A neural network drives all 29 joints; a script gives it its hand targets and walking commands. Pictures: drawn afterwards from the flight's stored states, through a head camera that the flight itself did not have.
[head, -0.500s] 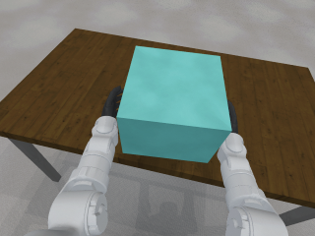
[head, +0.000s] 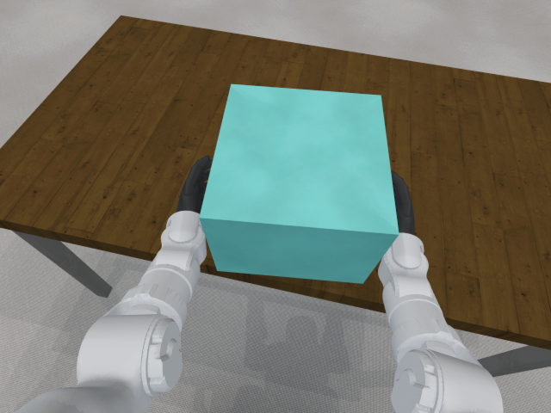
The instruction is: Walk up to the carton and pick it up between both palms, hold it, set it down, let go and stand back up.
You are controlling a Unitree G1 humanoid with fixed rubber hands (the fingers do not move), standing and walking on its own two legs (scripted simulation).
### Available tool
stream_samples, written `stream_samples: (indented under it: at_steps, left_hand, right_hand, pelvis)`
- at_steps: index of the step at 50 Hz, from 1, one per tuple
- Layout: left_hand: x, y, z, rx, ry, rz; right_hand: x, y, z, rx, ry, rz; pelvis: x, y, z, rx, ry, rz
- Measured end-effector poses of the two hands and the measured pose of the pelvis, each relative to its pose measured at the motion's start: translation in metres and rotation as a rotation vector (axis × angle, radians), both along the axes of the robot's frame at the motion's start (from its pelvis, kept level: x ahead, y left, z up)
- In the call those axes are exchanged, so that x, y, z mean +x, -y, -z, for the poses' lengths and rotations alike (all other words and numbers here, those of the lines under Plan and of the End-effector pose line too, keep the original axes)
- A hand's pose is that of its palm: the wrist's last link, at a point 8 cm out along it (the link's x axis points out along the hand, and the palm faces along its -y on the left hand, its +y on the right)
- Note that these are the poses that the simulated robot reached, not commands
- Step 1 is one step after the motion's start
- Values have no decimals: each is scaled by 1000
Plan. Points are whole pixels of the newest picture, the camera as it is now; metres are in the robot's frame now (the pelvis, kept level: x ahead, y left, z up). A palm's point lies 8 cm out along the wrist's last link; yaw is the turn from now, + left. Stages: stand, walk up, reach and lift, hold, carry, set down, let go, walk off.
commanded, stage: set down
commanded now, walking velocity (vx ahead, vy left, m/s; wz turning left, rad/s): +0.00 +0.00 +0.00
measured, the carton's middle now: (297, 184) +0.44 -0.02 +0.05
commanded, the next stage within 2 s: none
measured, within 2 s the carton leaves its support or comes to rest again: rests again in 0.80 s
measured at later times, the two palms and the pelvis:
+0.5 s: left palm (200, 222) +0.41 +0.13 -0.04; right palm (388, 238) +0.39 -0.18 -0.04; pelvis +0.00 +0.01 -0.02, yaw -1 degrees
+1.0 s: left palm (200, 239) +0.40 +0.14 -0.07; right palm (380, 251) +0.39 -0.18 -0.07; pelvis -0.02 +0.01 -0.05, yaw -2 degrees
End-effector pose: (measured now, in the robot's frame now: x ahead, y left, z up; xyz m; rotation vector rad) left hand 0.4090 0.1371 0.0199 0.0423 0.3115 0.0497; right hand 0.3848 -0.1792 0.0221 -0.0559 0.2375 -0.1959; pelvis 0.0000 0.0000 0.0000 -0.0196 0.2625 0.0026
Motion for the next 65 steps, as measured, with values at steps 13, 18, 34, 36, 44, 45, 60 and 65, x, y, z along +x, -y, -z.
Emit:
stream_samples:
  at_steps: [13,18,34,36,44,45,60,65]
  left_hand:
    - [5,3,28,5,-36,8]
    - [5,4,40,2,-61,3]
    - [-3,0,82,15,-105,-23]
    - [-5,-1,87,17,-107,-24]
    - [-8,-1,93,8,-67,-29]
    - [-8,-1,93,6,-67,-30]
    - [-4,-13,73,27,-30,19]
    - [1,-31,50,13,-12,-16]
  right_hand:
    - [3,3,27,4,-37,6]
    - [4,4,39,15,-62,4]
    - [5,0,86,42,-107,-21]
    - [3,0,92,51,-108,-21]
    - [1,0,98,64,-67,-21]
    - [1,0,98,63,-68,-22]
    - [-3,22,84,20,-89,-51]
    - [-6,44,61,26,-86,-12]
  pelvis:
    - [4,-4,6,-6,-99,10]
    - [4,-5,10,-7,-128,9]
    - [-1,-7,27,-11,-230,12]
    - [-2,-7,30,-12,-238,13]
    - [-9,-9,41,-10,-256,20]
    - [-10,-10,42,-10,-254,21]
    - [-25,-12,50,-8,-230,50]
    - [-32,-11,45,-4,-216,48]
